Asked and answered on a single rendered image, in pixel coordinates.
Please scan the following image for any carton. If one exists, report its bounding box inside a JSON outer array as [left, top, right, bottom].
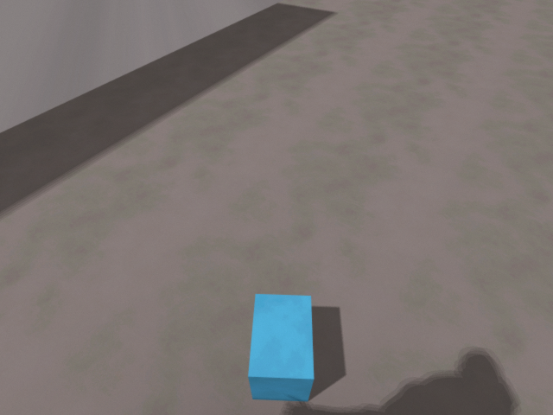
[[248, 294, 314, 401]]

